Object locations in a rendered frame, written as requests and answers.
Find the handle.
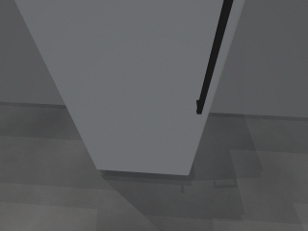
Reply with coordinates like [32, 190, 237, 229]
[196, 0, 234, 115]

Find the fridge door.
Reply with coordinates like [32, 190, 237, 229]
[14, 0, 243, 176]

